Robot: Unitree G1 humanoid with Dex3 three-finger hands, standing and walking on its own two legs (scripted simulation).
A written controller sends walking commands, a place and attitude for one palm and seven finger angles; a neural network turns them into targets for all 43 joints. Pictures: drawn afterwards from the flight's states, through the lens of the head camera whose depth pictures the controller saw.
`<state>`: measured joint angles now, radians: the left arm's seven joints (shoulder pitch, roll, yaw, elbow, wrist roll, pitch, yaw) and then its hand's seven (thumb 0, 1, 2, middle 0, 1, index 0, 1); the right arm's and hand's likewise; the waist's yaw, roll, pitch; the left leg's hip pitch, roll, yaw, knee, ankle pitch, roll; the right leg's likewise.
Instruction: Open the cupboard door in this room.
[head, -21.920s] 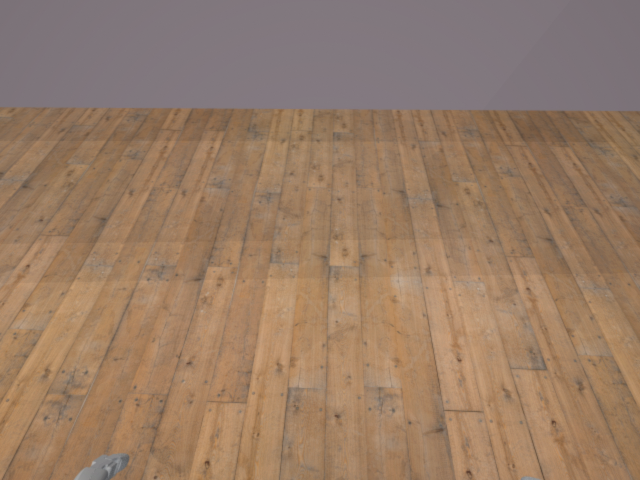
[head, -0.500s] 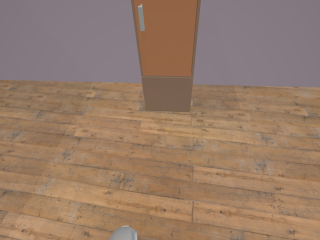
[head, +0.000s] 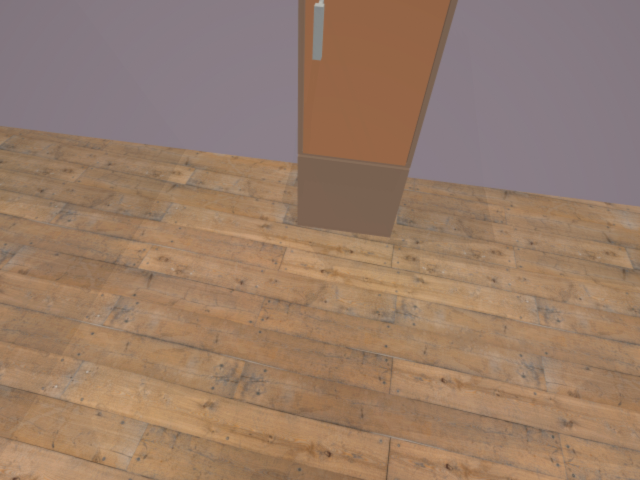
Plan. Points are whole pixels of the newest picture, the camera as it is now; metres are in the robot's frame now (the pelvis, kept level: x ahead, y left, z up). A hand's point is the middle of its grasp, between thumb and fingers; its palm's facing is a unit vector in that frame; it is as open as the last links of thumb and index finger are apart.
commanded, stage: stand and wait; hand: left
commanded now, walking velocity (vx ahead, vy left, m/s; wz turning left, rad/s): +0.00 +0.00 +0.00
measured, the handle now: (319, 29) +1.14 +0.09 +0.06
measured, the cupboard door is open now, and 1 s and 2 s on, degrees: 0 0 0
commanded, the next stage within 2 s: look at it before walking up in 0.10 s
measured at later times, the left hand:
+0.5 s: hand out of the picture +0.01 +0.10 -0.17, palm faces +0.03 -0.99 -0.16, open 7.4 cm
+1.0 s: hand out of the picture +0.01 +0.09 -0.17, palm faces +0.10 -0.99 -0.14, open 7.4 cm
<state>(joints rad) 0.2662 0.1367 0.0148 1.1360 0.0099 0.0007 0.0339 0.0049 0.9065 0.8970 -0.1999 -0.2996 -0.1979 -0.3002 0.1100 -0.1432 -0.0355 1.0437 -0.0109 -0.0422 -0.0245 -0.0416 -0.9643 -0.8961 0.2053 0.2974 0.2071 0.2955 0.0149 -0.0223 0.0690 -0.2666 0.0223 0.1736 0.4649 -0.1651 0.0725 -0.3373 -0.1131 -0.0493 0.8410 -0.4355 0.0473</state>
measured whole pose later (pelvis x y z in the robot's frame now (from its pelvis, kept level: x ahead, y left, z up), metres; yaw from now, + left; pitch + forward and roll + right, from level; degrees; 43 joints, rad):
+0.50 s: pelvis +0.03 -0.05 +0.01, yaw +1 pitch -1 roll +0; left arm 0.31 0.10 -0.01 1.15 0.00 -0.01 0.03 0.01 0.91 0.90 -0.20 -0.30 -0.20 -0.30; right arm 0.37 -0.10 -0.01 1.20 -0.01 0.00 -0.02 0.01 -0.92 -0.90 0.20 0.30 0.20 0.29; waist -0.02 0.01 0.03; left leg -0.21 0.06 0.14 0.39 -0.15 -0.01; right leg -0.15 -0.03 -0.11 0.43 -0.25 -0.02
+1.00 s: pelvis +0.06 -0.06 +0.00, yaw +1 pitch -1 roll +0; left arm 0.38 0.08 0.01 1.16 0.01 -0.02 0.03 0.00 0.90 0.90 -0.20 -0.30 -0.20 -0.30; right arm 0.33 -0.12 -0.03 1.16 -0.02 -0.01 -0.02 0.02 -0.92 -0.90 0.20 0.30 0.20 0.29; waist 0.00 0.01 -0.01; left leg -0.22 0.08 0.11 0.50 -0.27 -0.02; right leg -0.11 -0.01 -0.13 0.45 -0.33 -0.03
